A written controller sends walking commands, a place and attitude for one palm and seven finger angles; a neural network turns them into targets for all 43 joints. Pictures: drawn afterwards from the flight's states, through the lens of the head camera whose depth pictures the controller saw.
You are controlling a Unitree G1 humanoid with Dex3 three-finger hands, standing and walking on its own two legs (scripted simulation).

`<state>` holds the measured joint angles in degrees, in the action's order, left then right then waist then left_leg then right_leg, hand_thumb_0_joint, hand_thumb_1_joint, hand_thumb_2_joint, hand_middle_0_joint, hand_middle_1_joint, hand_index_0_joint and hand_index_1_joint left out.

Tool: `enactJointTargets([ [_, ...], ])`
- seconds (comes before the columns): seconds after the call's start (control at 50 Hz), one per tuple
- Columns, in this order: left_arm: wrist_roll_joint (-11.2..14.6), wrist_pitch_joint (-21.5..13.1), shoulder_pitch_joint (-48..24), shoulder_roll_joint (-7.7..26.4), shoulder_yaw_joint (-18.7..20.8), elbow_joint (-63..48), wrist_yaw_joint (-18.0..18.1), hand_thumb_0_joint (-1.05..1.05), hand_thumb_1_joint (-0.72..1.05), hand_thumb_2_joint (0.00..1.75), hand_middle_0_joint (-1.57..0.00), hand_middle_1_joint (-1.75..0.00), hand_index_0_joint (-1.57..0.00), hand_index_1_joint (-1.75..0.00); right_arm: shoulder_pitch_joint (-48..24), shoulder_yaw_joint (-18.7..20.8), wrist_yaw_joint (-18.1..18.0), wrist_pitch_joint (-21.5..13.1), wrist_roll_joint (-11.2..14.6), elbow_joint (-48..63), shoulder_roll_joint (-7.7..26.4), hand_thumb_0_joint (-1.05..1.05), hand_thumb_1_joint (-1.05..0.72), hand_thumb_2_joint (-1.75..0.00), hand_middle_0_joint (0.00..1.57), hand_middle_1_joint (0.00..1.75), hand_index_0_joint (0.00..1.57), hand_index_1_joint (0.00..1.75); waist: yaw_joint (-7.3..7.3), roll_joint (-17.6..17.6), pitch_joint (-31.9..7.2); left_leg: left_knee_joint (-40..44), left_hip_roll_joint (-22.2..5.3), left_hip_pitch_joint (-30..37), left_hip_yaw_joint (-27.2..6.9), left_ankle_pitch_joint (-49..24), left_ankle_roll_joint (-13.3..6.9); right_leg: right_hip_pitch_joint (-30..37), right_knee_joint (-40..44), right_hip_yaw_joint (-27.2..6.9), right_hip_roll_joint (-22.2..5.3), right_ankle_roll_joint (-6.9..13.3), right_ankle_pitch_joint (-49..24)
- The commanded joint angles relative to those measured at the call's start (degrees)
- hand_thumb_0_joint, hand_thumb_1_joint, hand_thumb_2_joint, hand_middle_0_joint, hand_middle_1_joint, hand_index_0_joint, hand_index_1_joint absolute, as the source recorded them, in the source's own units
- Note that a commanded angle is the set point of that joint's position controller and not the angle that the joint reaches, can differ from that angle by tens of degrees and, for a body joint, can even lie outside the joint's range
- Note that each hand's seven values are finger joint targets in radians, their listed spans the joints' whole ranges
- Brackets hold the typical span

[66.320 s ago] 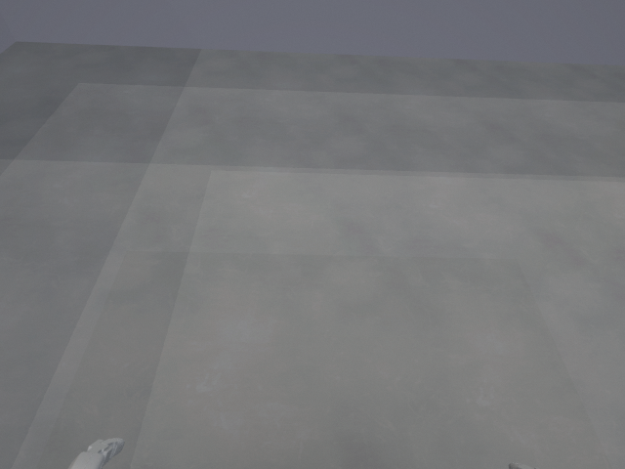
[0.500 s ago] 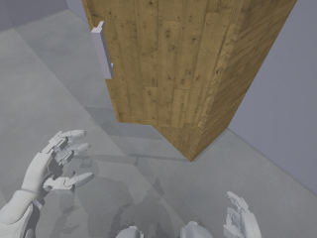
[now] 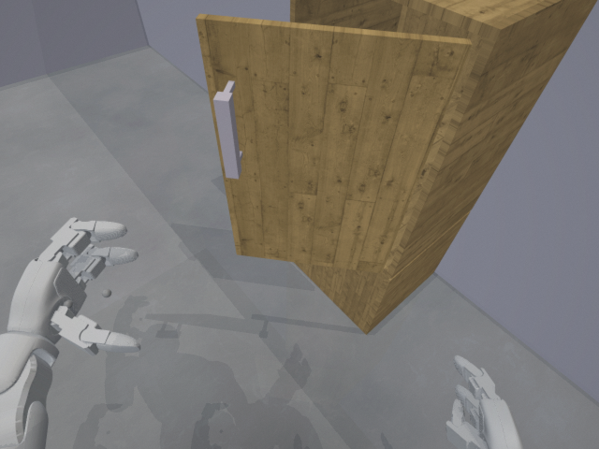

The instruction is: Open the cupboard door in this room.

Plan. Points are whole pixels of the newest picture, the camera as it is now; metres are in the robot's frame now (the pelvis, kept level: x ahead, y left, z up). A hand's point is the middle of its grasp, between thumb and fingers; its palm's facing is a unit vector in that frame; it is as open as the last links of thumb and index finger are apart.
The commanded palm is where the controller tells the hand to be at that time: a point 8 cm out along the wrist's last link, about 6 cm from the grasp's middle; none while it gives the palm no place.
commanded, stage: raise the hand with hooked fingers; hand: left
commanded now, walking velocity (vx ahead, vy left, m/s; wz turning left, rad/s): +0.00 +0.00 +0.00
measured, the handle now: (232, 131) +0.59 +0.16 +0.09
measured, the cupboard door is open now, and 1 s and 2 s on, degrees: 42 42 42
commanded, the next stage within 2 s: move the hooked fingers beside the handle in 0.82 s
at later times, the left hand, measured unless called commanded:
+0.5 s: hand (103, 251) +0.31 +0.27 +0.11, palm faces -0.05 -1.00 -0.04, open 14.0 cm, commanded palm +0.28 +0.31 +0.12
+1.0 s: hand (109, 257) +0.30 +0.25 +0.11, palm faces -0.01 -1.00 -0.04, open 14.0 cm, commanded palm +0.29 +0.30 +0.11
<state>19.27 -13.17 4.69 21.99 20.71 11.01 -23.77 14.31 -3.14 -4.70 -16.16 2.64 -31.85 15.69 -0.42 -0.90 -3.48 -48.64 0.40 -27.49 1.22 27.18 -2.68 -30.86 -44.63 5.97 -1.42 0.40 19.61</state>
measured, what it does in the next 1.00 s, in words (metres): stands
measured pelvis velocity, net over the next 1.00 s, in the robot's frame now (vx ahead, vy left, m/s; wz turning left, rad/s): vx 0.00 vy -0.02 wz -0.01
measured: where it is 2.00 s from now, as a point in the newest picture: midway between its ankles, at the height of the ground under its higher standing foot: outside the picture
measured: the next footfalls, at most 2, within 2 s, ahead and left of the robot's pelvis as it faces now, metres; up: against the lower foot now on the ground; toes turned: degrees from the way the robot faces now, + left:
none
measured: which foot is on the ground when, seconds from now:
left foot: down 0.00-1.00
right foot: down 0.00-1.00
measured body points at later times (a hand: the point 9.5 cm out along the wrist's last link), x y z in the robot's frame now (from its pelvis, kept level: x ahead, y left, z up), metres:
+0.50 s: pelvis +0.01 +0.00 +0.01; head +0.04 +0.00 +0.46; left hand +0.31 +0.32 +0.11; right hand +0.16 -0.26 -0.06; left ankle -0.02 +0.08 -0.70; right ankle +0.03 -0.12 -0.70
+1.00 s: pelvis +0.00 -0.02 +0.01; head +0.03 -0.02 +0.46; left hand +0.30 +0.31 +0.12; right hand +0.16 -0.26 -0.06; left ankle -0.02 +0.08 -0.70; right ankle +0.03 -0.12 -0.70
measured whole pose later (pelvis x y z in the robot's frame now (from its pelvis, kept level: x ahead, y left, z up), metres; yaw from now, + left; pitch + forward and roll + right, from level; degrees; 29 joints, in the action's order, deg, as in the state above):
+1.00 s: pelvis +0.00 -0.02 +0.01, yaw -1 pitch +5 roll -1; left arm 19.2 -9.6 -7.0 24.9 25.3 25.1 -30.7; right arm 15.2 -3.8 -5.4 -12.6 2.7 -33.4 16.4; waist -0.7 -1.7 -2.0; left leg -40.8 -0.1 -22.3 1.6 23.5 -1.5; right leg -26.6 -38.4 5.5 -0.5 1.6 16.8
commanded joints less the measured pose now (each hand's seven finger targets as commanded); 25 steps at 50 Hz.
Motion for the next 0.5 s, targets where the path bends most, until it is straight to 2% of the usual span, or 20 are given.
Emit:
enactJointTargets([
  [0.0,0.9,1.2,-11.3,11.1,3.3,-7.1,-3.1,0.0,-0.5,0.3,-0.3,-1.2,-0.3,-1.2,-1.0,3.4,-0.6,-1.7,0.6,7.5,8.6,0.0,-0.9,-0.9,0.2,0.3,0.2,0.3,0.25,-4.0,-9.4,11.5,-1.1,3.1,-4.7,-22.0,3.0,8.7,5.4,-1.8,1.9,1.3,-11.8],
  [0.04,0.7,1.9,-14.2,13.0,4.5,-8.2,-3.7,0.0,-0.5,0.3,-0.3,-1.2,-0.3,-1.2,-1.1,3.2,-0.8,-1.6,0.4,7.7,8.6,0.0,-0.9,-0.9,0.2,0.3,0.2,0.3,0.2,-3.5,-11.1,11.8,-1.2,4.4,-5.1,-23.0,3.0,9.6,5.8,-1.8,1.9,1.3,-12.6],
  [0.06,0.9,1.6,-16.3,14.7,5.3,-9.5,-4.0,0.0,-0.5,0.3,-0.3,-1.2,-0.3,-1.2,-1.1,3.0,-0.7,-1.5,0.2,7.8,8.7,0.0,-0.9,-0.9,0.2,0.3,0.2,0.3,-0.15,-5.5,-11.2,11.6,-1.0,5.6,-5.0,-24.7,3.3,10.3,5.6,-2.0,2.3,1.7,-13.6],
  [0.08,1.3,1.2,-18.0,16.2,7.0,-10.4,-4.0,0.0,-0.5,0.3,-0.3,-1.2,-0.3,-1.2,-0.9,2.9,-0.7,-1.3,0.1,7.7,8.4,0.0,-0.9,-0.9,0.2,0.3,0.2,0.3,-0.06,-4.3,-13.1,11.9,-1.2,6.8,-5.3,-26.4,3.5,11.1,5.9,-1.9,2.4,1.6,-14.7],
  [0.14,1.7,-0.1,-19.3,17.4,9.2,-8.6,-3.5,0.0,-0.5,0.3,-0.3,-1.2,-0.3,-1.2,-0.9,2.7,-0.9,-1.1,0.0,7.1,8.2,0.0,-0.9,-0.9,0.2,0.3,0.2,0.3,-0.35,-4.3,-12.9,12.4,-1.3,7.3,-5.3,-27.0,3.8,11.4,6.4,-1.9,2.4,1.6,-15.0],
  [0.16,1.7,-0.1,-20.5,19.0,10.3,-7.6,-3.6,0.0,-0.5,0.3,-0.3,-1.2,-0.3,-1.2,-1.0,2.5,-0.9,-0.9,-0.3,6.9,8.4,0.0,-0.9,-0.9,0.2,0.3,0.2,0.3,-0.61,-4.6,-12.1,12.3,-1.0,6.9,-5.1,-26.6,3.9,11.8,6.5,-2.0,2.7,1.9,-15.1],
  [0.22,1.8,0.6,-22.3,17.6,9.1,-3.0,-4.8,0.0,-0.5,0.3,-0.3,-1.2,-0.3,-1.2,-1.1,2.6,-1.2,-0.3,0.2,6.2,8.5,0.0,-0.9,-0.9,0.2,0.3,0.2,0.3,0.0,-4.6,-10.3,13.5,-1.1,6.8,-4.9,-25.0,3.7,11.2,7.6,-1.9,2.4,1.7,-13.9],
  [0.3,1.3,3.0,-25.2,19.1,8.5,-0.4,-7.3,0.0,-0.5,0.3,-0.3,-1.2,-0.3,-1.2,-0.9,2.6,-1.4,0.1,0.5,6.2,8.9,0.0,-0.9,-0.9,0.2,0.3,0.2,0.3,-0.08,-6.5,-11.7,14.1,-0.9,8.1,-4.5,-26.6,3.2,12.7,8.7,-2.3,2.0,1.8,-15.4],
  [0.34,1.4,3.8,-22.2,17.1,7.4,1.3,-8.1,0.0,-0.5,0.3,-0.3,-1.2,-0.3,-1.2,-0.5,2.8,-1.2,0.0,0.4,6.5,8.8,0.0,-0.9,-0.9,0.2,0.3,0.2,0.3,-0.24,-4.6,-12.2,14.0,-0.9,8.1,-4.5,-27.8,3.0,12.8,8.8,-2.2,1.9,1.6,-16.2],
  [0.38,2.2,3.8,-20.6,17.5,8.2,1.4,-9.0,0.0,-0.5,0.3,-0.3,-1.2,-0.3,-1.2,-0.3,2.9,-0.7,0.0,0.3,6.7,9.0,0.0,-0.9,-0.9,0.2,0.3,0.2,0.3,-0.73,-2.0,-13.0,13.5,-0.8,7.8,-4.1,-29.7,2.8,14.2,8.6,-2.5,2.1,1.6,-18.7],
  [0.42,2.6,3.4,-20.1,18.3,9.8,1.6,-8.7,0.0,-0.5,0.3,-0.3,-1.2,-0.3,-1.2,-0.4,3.2,-0.4,0.3,0.2,7.0,9.2,0.0,-0.9,-0.9,0.2,0.3,0.2,0.3,-0.94,-0.7,-13.0,13.6,-0.6,6.5,-3.6,-27.8,2.5,14.4,8.8,-2.7,2.0,1.5,-18.5],
  [0.44,2.6,2.9,-20.3,18.6,10.2,1.1,-8.3,0.0,-0.5,0.3,-0.3,-1.2,-0.3,-1.2,-0.5,3.2,-0.3,0.3,0.2,7.2,9.2,0.0,-0.9,-0.9,0.2,0.3,0.2,0.3,-0.95,-0.7,-12.4,13.8,-0.7,6.1,-3.8,-27.7,2.7,14.1,8.7,-2.5,2.0,1.5,-18.2],
  [0.46,3.0,2.4,-21.4,20.2,11.6,0.3,-8.1,0.0,-0.5,0.3,-0.3,-1.2,-0.3,-1.2,-0.7,3.1,-0.1,0.3,-0.1,7.3,9.2,0.0,-0.9,-0.9,0.2,0.3,0.2,0.3,-1.54,-1.7,-11.8,13.6,-0.4,5.8,-3.4,-27.6,2.7,14.8,8.5,-3.0,2.2,1.9,-18.7],
  [0.48,2.8,1.8,-22.9,20.6,11.7,-1.2,-7.7,0.0,-0.5,0.3,-0.3,-1.2,-0.3,-1.2,-0.8,3.0,-0.1,0.4,-0.1,7.3,9.0,0.0,-0.9,-0.9,0.2,0.3,0.2,0.3,-1.34,-3.8,-12.6,13.9,-0.5,6.4,-3.4,-27.8,2.8,14.8,8.5,-3.0,2.1,1.9,-18.6],
])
